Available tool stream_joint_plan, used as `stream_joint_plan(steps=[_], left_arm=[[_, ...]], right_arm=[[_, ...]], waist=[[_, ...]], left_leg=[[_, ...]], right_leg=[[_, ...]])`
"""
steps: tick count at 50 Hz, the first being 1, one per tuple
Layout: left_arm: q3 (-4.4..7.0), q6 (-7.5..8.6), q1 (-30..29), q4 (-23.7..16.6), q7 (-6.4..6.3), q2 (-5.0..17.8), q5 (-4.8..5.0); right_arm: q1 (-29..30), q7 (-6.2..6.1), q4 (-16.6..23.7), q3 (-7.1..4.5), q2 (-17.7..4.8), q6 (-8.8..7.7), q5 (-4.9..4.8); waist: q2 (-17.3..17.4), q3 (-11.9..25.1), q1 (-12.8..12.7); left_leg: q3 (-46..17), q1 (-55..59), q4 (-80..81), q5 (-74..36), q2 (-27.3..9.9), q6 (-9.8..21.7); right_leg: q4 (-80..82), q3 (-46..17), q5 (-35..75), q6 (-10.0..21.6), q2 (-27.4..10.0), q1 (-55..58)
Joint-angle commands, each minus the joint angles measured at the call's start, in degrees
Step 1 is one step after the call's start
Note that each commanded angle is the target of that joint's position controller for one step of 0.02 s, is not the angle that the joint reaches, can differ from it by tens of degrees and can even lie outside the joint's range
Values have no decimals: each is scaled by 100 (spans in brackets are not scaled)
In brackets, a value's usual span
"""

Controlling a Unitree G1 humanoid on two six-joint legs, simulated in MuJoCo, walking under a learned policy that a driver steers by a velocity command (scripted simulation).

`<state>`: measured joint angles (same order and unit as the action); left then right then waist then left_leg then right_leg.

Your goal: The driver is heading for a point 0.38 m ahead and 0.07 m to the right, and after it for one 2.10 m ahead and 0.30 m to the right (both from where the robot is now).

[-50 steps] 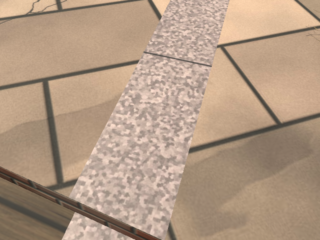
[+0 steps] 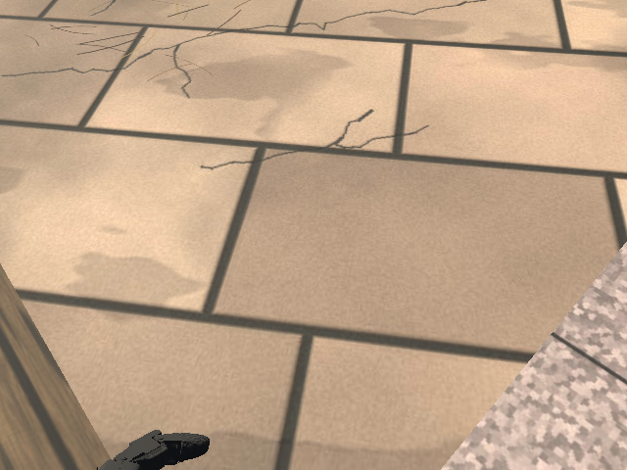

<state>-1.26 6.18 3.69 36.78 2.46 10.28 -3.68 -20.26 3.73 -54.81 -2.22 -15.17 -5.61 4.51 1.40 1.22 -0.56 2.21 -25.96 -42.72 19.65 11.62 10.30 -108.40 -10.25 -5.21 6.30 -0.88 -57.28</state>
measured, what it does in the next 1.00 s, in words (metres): climbs, turning right: right foot, then left foot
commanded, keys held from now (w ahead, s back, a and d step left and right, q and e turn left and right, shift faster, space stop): w+q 0.04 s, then w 0.12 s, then w+e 0.74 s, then e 0.10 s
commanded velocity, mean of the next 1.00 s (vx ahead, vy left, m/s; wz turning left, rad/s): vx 0.49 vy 0.00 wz -0.20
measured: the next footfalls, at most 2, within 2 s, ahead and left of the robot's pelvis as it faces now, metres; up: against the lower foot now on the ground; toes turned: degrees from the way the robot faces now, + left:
right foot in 0.32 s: +0.42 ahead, -0.11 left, +0.00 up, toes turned +6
left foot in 0.76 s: +0.70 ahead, +0.09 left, +0.00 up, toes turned -13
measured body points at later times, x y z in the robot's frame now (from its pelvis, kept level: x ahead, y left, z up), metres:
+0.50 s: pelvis +0.35 -0.04 +0.04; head +0.37 -0.03 +0.49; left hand +0.44 +0.23 -0.08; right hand +0.50 -0.29 -0.06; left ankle +0.27 +0.09 -0.58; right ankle +0.38 -0.11 -0.70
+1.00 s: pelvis +0.63 +0.00 +0.04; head +0.65 +0.00 +0.49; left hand +0.84 +0.22 -0.06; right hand +0.64 -0.30 -0.06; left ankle +0.67 +0.10 -0.70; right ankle +0.63 -0.15 -0.62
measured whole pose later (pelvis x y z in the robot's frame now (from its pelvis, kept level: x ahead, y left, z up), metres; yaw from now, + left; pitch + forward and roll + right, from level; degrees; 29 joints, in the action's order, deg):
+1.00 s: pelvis +0.63 +0.00 +0.04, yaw -16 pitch +2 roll +1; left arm 3.9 1.0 13.3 38.3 -0.3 18.1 0.7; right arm -16.6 0.0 -41.9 -3.1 -15.3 -5.3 0.7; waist -2.7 -0.5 1.8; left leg 3.3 -12.9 -21.9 10.7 1.1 1.0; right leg -63.9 -2.6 -17.4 -1.2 -3.3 -37.4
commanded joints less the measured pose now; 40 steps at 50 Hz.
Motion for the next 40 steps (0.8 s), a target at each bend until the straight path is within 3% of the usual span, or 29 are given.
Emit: stream_joint_plan(steps=[1, 3, 5, 7, 9, 11, 12, 14, 15, 16, 17, 18, 19, 20, 21, 22, 23, 25, 27, 30, 32, 34, 36, 37, 38, 39, 40], left_arm=[[66, 64, 482, -170, -11, 587, 59], [77, 66, 40, -316, 55, 596, 152], [65, -7, -444, -506, 149, 553, 147], [54, -191, -1014, -657, 135, 510, 23], [109, -380, -1310, -739, 136, 634, -17], [113, -431, -1551, -781, 192, 701, 84], [127, -415, -1611, -772, 208, 780, 145], [225, -328, -1421, -664, 148, 1007, 280], [319, -271, -1147, -472, 69, 1220, 368], [334, -164, 315, -2, -25, 1236, 398], [457, -52, 2088, 315, -158, 1541, 443], [473, 6, 2411, 651, -131, 1626, 367], [457, -66, 2341, 629, -194, 1247, 519], [445, -127, 1736, 511, -269, 1191, 530], [413, -158, 1335, 416, -265, 1147, 472], [385, -140, 1202, 390, -252, 1107, 407], [376, -123, 1184, 418, -264, 1099, 357], [396, -133, 1127, 426, -259, 1090, 456], [437, -120, 1119, 426, -312, 1190, 538], [555, -160, 1441, 468, -381, 1417, 570], [623, -183, 1753, 535, -388, 1556, 598], [630, -232, 1851, 538, -398, 1458, 640], [642, -314, 1887, 526, -393, 1354, 598], [633, -347, 1859, 492, -382, 1269, 557], [584, -350, 1801, 401, -345, 1100, 492], [471, -326, 1813, 225, -326, 760, 364], [336, -244, 2751, 87, -276, 485, 506]], right_arm=[[356, 69, 259, -29, -474, -401, 58], [-131, -73, 341, 4, -504, -449, 25], [-756, -135, 310, -2, -544, -466, -47], [-1121, -30, 361, -16, -550, -509, -189], [-1212, 128, 402, -57, -683, -506, -339], [-1496, 172, 245, -113, -845, -418, -295], [-1546, 154, 215, -125, -892, -382, -263], [-1530, 115, 186, -162, -1061, -326, -178], [-1609, 98, 217, -190, -1138, -300, -160], [-950, 149, 396, -163, -1268, -231, -76], [77, -301, 875, -54, -792, -157, -437], [-784, -402, 833, 230, 27, -139, -343], [-701, -350, 911, 202, -513, -182, -351], [-5, -301, 1205, 114, -819, -245, -522], [541, -265, 1447, 137, -852, -311, -504], [759, -229, 1581, 139, -814, -327, -429], [612, -208, 1703, 152, -698, -316, -390], [487, -211, 1827, 181, -572, -261, -356], [825, -266, 2087, 225, -501, -221, -324], [1731, -344, 2374, 327, -227, -208, -327], [1990, -380, 2441, 256, -365, -164, -455], [2052, -404, 2464, 124, -639, -136, -511], [1997, -401, 2449, 3, -749, -170, -516], [1700, -405, 2374, -69, -815, -195, -489], [1150, -417, 2300, -149, -937, -222, -419], [202, -454, 2214, -244, -1250, -206, -360], [-79, -423, 1995, -360, -1599, -92, -392]], waist=[[-159, -138, -428], [-68, -73, -91], [202, -34, 242], [309, -168, 382], [442, -407, 380], [460, -525, 474], [301, -471, 503], [337, -159, 405], [197, 116, 333], [392, 403, -289], [691, 1648, -1166], [-1388, 2501, -585], [-1133, 2784, -649], [-921, 1720, -542], [-414, 875, -393], [1, 289, -184], [69, 186, 102], [-88, 74, 338], [-181, -95, 382], [-282, -49, 47], [-446, 76, -131], [-547, 59, -145], [-633, 103, -84], [-663, 240, 60], [-619, 695, 330], [64, 1529, 661], [2066, 2105, 227]], left_leg=[[-1690, -741, 2130, 15, -811, -565], [-1474, -851, 2234, -748, -636, -581], [-1556, -271, 2314, -1915, -722, -511], [-1980, 916, 2446, -2729, -1149, -358], [-2190, 2025, 2415, -3188, -1595, -212], [-2154, 2906, 2355, -4312, -1965, -290], [-2040, 3054, 2363, -4981, -2013, -384], [-1728, 3274, 2172, -6725, -2044, -664], [-1433, 3474, 1966, -7755, -1860, -891], [-1456, 2563, 943, -8591, -1985, -1112], [-1453, 1605, -1238, -7378, -1628, -955], [-1082, -908, -3477, -97, -549, -1421], [-1343, -1339, -3833, 789, -630, -1217], [-1338, -1793, -3915, 401, -932, -1121], [-1048, -1882, -3873, 150, -1029, -1081], [-821, -1989, -3900, -9, -1085, -1081], [-827, -1810, -3739, -147, -1234, -1089], [-723, -1807, -3291, -243, -1424, -1118], [-529, -1558, -2152, -485, -1542, -1234], [-286, -245, 14, -1758, -1226, -1413], [-490, 247, 713, -2450, -1060, -1493], [-739, 299, 1239, -2438, -1081, -1437], [-796, 429, 1537, -1999, -1079, -1229], [-734, 870, 1717, -1844, -1077, -1051], [-877, 1787, 1694, -1746, -1416, -784], [-1898, 3331, 1504, -1677, -2484, -393], [-4523, 4814, 1984, -574, -3746, 715]], right_leg=[[759, 415, 757, -61, -217, 22], [1831, 715, 1112, -400, -179, 723], [3244, 979, 1254, -688, -32, 1114], [4985, 931, 1136, -884, -64, 1041], [6382, 836, 943, -943, -37, 849], [7197, 1011, 790, -763, 55, 750], [7533, 1197, 701, -630, 176, 1071], [7820, 1398, 698, -388, 431, 2015], [7978, 1586, 739, -282, 701, 2541], [7935, 1192, 978, 25, 430, 4381], [7708, 266, 1920, 691, -430, 6406], [7480, -2025, 3266, 1752, -1906, 8955], [8089, -2831, 1988, 1548, -1648, 8916], [8506, -2236, 1379, 1309, -1480, 8011], [8909, -1799, 1499, 1250, -1294, 6881], [9258, -1625, 1732, 1299, -1184, 6088], [9490, -1460, 1659, 1317, -1011, 5592], [9688, -1156, 1448, 1268, -731, 5047], [9777, -779, 1662, 1126, -476, 4291], [9636, -314, 1306, 764, 7, 3412], [9515, -652, 694, 641, -160, 3561], [9209, -1076, 180, 491, -339, 4110], [8647, -1357, 237, 346, -452, 4628], [8213, -1332, 538, 231, -317, 4682], [7366, -1090, 602, 68, -69, 4472], [5775, -532, -741, -142, 312, 3622], [4150, 115, -3079, -422, 737, 1681]])
Over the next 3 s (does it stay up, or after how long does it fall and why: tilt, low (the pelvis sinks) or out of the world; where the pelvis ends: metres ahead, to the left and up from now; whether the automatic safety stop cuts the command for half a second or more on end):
stays up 1.11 -0.07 0.04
